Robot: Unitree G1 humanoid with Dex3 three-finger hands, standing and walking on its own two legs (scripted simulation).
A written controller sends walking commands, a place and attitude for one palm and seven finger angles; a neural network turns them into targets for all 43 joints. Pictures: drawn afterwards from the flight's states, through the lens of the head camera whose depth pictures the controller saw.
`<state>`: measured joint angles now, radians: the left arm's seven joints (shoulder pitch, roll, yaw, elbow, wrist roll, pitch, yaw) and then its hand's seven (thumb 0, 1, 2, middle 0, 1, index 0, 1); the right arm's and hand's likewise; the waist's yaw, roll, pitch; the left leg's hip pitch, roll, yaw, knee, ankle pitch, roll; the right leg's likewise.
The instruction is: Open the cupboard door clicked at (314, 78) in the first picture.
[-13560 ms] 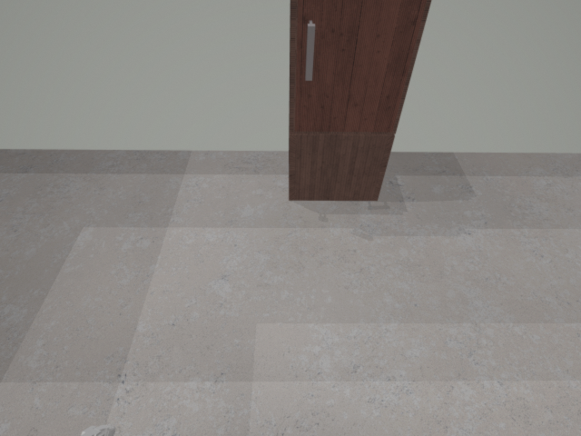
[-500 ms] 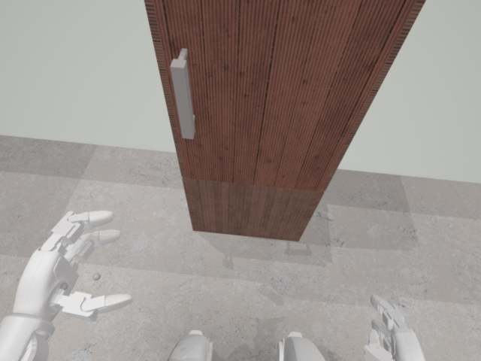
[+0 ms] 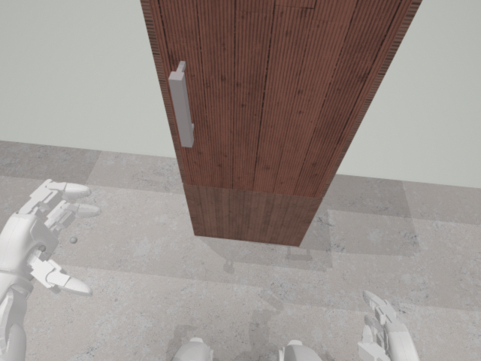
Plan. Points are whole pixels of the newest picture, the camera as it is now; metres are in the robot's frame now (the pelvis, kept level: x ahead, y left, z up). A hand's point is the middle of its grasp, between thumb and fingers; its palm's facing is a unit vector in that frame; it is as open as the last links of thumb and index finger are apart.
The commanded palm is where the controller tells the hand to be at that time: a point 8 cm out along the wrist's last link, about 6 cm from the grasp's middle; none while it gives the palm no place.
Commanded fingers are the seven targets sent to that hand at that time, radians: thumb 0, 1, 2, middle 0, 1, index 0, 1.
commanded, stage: raise the hand with hooked fingers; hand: left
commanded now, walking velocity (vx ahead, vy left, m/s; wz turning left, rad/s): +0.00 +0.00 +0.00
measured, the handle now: (185, 106) +0.58 +0.15 +0.06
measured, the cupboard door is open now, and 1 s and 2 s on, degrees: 0 0 0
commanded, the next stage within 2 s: move the hooked fingers beside the handle in 0.58 s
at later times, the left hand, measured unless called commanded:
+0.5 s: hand (76, 229) +0.29 +0.27 +0.06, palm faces -0.05 -1.00 -0.04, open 14.0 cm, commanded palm +0.26 +0.32 +0.07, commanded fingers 0.00 -0.50 0.30 -0.30 -1.20 -0.30 -1.20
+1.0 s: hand (96, 203) +0.34 +0.25 +0.06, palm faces -0.08 -1.00 -0.02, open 14.0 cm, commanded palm +0.32 +0.30 +0.07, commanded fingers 0.00 -0.50 0.30 -0.30 -1.20 -0.30 -1.20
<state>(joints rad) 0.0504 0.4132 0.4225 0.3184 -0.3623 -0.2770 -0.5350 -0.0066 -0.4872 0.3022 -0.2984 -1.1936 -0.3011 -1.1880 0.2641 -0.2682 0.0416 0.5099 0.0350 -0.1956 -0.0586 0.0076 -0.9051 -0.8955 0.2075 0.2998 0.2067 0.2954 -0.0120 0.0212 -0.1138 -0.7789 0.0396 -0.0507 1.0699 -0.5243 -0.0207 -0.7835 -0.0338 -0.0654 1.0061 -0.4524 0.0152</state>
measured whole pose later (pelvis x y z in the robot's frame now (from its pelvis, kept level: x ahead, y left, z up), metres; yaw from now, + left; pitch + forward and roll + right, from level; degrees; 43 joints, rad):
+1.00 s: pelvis +0.00 +0.00 +0.00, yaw -1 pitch +14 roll -2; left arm -0.22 0.43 0.41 0.54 -0.31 -0.27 -0.54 -0.01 -0.50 0.30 -0.30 -1.20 -0.30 -1.20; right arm 0.28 -0.27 0.04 0.52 0.03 -0.15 -0.07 0.01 -0.91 -0.90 0.21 0.30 0.21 0.30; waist -0.04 0.00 -0.11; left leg -0.80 0.04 -0.03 1.05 -0.50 -0.01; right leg -0.81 -0.04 -0.05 0.99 -0.43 0.02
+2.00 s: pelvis -0.01 +0.01 -0.01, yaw -3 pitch +22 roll -2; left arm -0.84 0.61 0.47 1.13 -0.13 -0.36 -0.44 -0.01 -0.50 0.30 -0.30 -1.20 -0.30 -1.19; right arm 0.36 -0.28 0.04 0.60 0.01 0.03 -0.03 0.00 -0.91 -0.90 0.21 0.30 0.21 0.30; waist -0.16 0.00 -0.10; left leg -0.99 0.06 -0.02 1.12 -0.52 -0.01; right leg -1.01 -0.01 -0.03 1.05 -0.42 0.02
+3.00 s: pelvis +0.00 +0.01 -0.02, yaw -3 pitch +24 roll -3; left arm -0.93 0.61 0.45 1.18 -0.07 -0.37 -0.36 -0.01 -0.50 0.30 -0.30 -1.20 -0.30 -1.20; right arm 0.35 -0.27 0.05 0.57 -0.01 0.08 -0.01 0.00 -0.91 -0.90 0.21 0.30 0.21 0.29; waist -0.19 0.01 -0.10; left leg -1.03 0.06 -0.03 1.14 -0.53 -0.01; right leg -1.04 -0.01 -0.04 1.05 -0.42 0.03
